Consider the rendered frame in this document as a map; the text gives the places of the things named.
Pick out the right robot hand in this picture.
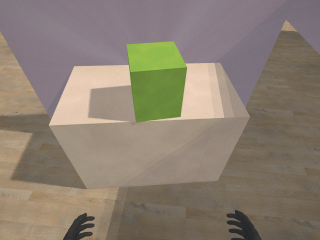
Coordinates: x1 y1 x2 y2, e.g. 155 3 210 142
226 210 262 240

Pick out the left robot hand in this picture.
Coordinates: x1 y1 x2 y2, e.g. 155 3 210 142
63 213 95 240

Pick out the carton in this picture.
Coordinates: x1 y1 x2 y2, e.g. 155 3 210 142
126 41 187 122

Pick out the pedestal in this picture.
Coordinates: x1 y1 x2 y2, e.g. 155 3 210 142
49 62 250 190

